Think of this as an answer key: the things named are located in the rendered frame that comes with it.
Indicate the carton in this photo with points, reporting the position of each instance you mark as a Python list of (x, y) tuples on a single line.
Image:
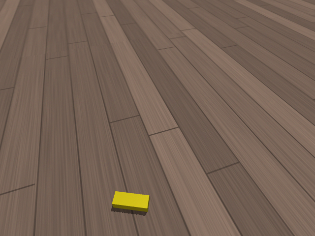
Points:
[(131, 201)]

